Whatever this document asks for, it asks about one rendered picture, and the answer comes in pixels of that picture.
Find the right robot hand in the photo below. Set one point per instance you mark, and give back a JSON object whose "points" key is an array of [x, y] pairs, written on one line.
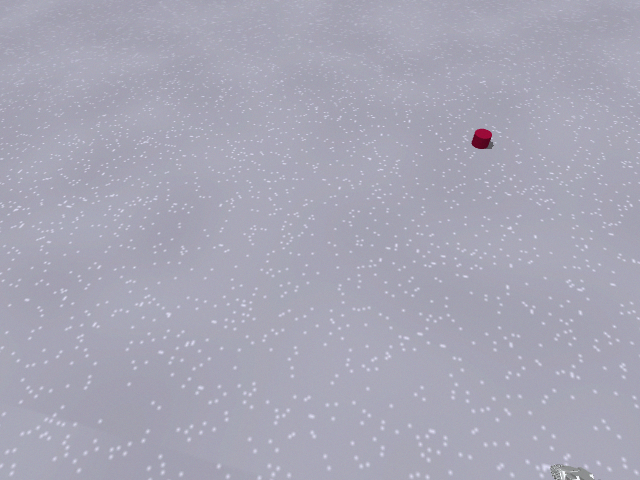
{"points": [[563, 472]]}

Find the tin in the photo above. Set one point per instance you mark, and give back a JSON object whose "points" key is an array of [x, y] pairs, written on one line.
{"points": [[481, 138]]}

